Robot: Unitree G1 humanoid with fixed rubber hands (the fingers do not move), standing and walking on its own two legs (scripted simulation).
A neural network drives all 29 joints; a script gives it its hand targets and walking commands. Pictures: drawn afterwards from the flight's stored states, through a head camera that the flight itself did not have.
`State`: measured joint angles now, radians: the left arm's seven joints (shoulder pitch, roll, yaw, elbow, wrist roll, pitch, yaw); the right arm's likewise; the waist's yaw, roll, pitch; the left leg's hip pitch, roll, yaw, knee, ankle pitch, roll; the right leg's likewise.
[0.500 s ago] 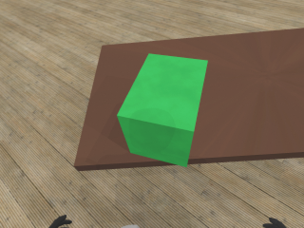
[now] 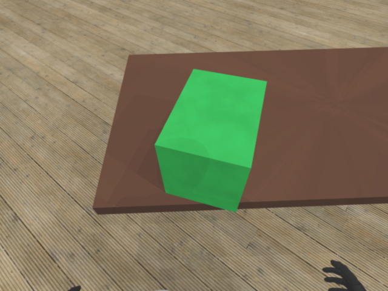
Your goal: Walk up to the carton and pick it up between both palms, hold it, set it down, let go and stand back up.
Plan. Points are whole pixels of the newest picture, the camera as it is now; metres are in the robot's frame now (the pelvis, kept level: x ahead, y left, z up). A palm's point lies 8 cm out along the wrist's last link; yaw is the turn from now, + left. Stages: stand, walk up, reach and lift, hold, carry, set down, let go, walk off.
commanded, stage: walk up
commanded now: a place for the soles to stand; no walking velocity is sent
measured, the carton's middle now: (214, 139) +0.46 -0.01 +0.00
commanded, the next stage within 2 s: reach and lift in 0.56 s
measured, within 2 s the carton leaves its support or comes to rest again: neither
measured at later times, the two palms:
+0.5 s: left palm out of the picture +0.07 +0.30 -0.11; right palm out of the picture +0.09 -0.30 -0.11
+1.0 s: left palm (98, 257) +0.20 +0.24 -0.09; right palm out of the picture +0.14 -0.27 -0.10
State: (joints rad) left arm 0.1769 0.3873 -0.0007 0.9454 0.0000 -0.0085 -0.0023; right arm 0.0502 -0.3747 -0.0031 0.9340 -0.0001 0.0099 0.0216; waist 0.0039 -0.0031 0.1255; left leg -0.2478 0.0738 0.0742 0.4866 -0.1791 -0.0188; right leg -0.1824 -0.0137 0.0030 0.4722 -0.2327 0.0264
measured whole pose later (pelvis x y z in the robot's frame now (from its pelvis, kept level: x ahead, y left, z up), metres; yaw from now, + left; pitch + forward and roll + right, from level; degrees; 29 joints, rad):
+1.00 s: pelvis +0.01 +0.00 -0.02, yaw +0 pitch -6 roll +0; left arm 0.06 0.28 0.00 0.42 0.00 0.53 0.00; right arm 0.16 -0.27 -0.08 0.75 -0.01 -0.03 0.07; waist -0.03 -0.03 0.13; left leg -0.27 0.07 0.07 0.69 -0.31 -0.02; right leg -0.21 -0.03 0.01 0.68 -0.37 0.03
